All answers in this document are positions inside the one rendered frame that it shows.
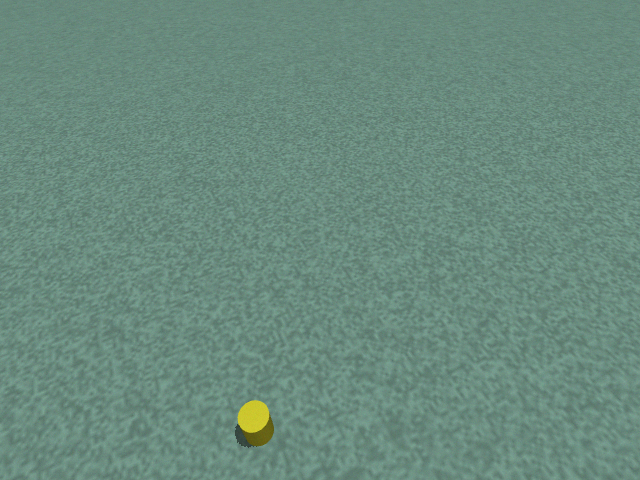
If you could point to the can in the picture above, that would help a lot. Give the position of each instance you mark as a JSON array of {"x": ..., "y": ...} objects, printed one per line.
[{"x": 255, "y": 422}]

